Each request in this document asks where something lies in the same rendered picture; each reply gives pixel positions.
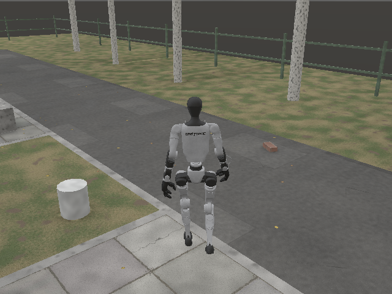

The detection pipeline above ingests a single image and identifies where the robot thigh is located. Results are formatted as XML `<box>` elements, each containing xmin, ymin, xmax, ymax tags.
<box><xmin>175</xmin><ymin>170</ymin><xmax>190</xmax><ymax>209</ymax></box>
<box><xmin>204</xmin><ymin>171</ymin><xmax>217</xmax><ymax>214</ymax></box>

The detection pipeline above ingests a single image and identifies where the robot right forearm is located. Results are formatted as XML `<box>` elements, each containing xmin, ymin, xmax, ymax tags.
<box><xmin>217</xmin><ymin>147</ymin><xmax>228</xmax><ymax>171</ymax></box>

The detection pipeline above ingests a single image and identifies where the robot left thigh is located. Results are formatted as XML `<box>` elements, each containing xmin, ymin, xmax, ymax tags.
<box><xmin>175</xmin><ymin>170</ymin><xmax>190</xmax><ymax>209</ymax></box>

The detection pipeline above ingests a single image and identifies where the robot right hand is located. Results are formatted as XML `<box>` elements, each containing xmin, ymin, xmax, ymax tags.
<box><xmin>216</xmin><ymin>169</ymin><xmax>229</xmax><ymax>182</ymax></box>

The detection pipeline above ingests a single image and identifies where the robot right thigh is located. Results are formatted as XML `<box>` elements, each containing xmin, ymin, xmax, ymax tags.
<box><xmin>204</xmin><ymin>171</ymin><xmax>217</xmax><ymax>214</ymax></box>

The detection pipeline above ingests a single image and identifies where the robot left upper arm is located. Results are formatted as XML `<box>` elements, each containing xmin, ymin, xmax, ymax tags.
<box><xmin>168</xmin><ymin>124</ymin><xmax>183</xmax><ymax>159</ymax></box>

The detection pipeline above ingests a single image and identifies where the robot right upper arm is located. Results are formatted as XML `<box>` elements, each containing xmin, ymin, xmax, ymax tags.
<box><xmin>208</xmin><ymin>123</ymin><xmax>224</xmax><ymax>156</ymax></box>

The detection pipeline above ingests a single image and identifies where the robot left hand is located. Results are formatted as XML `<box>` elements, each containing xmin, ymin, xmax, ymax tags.
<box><xmin>162</xmin><ymin>181</ymin><xmax>176</xmax><ymax>198</ymax></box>

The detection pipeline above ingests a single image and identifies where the robot left forearm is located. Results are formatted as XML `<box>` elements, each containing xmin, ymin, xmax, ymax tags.
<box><xmin>163</xmin><ymin>150</ymin><xmax>175</xmax><ymax>182</ymax></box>

